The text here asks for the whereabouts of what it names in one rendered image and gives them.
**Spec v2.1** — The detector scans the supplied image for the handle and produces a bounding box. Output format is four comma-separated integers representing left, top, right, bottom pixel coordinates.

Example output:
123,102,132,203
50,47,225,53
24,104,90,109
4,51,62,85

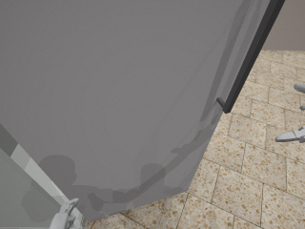
216,0,285,114

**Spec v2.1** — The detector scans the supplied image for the fridge door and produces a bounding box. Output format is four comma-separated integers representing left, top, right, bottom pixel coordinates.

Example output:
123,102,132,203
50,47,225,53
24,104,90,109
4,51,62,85
0,0,271,222

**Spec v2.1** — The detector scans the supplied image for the left robot hand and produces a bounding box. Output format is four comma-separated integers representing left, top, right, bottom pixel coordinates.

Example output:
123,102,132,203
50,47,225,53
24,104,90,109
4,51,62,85
49,198,84,229

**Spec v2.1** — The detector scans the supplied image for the right robot hand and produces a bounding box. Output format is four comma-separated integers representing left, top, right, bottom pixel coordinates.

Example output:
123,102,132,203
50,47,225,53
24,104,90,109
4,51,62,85
274,83,305,143

